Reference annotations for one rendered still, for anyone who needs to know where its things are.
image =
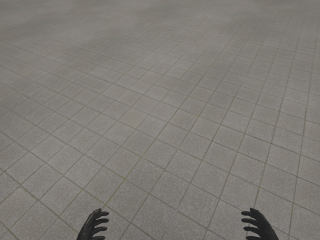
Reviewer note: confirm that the robot left hand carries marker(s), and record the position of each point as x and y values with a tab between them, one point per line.
88	230

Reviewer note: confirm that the robot right hand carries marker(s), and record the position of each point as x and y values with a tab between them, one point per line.
264	230

